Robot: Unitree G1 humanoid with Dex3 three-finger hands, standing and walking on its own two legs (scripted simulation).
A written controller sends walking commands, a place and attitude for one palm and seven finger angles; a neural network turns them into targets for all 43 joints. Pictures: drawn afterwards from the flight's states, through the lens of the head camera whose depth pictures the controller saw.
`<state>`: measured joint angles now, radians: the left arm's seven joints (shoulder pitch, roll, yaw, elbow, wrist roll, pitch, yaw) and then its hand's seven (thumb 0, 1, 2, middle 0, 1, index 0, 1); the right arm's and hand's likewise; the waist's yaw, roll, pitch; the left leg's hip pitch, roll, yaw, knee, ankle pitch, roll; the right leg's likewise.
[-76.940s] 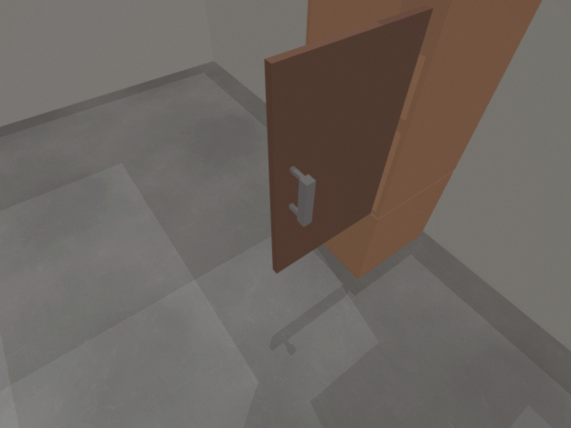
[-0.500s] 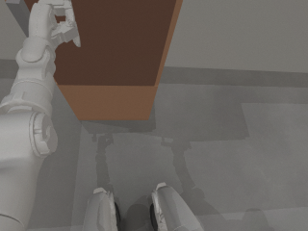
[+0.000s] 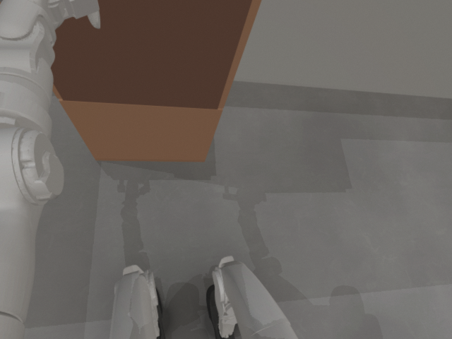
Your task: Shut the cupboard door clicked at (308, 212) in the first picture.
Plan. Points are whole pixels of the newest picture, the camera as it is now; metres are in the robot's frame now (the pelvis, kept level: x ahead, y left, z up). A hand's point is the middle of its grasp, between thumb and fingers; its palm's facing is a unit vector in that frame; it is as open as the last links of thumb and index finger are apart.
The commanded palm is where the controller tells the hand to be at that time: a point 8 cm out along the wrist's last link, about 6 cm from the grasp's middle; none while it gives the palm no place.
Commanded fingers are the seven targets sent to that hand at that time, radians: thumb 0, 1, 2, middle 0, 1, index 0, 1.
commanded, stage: pull the fist back off the door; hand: left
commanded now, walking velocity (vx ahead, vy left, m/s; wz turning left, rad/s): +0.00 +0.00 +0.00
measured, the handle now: out of the picture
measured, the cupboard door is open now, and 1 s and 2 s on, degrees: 0 0 0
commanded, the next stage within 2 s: draw the hand back to the body in 0.84 s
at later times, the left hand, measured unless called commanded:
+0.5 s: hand out of the picture +0.60 +0.08 +0.12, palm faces +0.18 -0.98 -0.03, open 3.1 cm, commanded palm +0.56 +0.10 +0.12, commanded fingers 0.00 0.90 0.90 -1.30 -1.50 -1.30 -1.50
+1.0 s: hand (119, 33) +0.54 +0.08 +0.12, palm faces +0.18 -0.98 -0.03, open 3.1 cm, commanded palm +0.50 +0.12 +0.13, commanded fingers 0.00 0.90 0.90 -1.30 -1.50 -1.30 -1.50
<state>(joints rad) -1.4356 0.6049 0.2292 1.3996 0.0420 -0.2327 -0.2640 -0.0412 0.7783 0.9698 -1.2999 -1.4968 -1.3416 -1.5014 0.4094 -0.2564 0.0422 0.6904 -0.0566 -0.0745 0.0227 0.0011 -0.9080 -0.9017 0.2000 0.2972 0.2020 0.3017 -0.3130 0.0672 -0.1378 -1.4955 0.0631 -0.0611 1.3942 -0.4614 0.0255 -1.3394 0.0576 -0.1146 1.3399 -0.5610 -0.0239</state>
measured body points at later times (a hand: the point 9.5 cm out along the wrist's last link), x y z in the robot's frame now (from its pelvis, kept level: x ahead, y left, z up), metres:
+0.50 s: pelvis +0.00 +0.00 +0.02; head +0.17 +0.01 +0.44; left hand +0.59 +0.13 +0.13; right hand -0.08 -0.23 -0.08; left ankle +0.08 +0.11 -0.59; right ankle +0.03 -0.12 -0.59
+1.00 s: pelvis +0.05 -0.02 +0.06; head +0.17 -0.01 +0.49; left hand +0.53 +0.13 +0.12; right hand +0.11 -0.28 -0.07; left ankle +0.08 +0.11 -0.59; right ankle +0.03 -0.12 -0.59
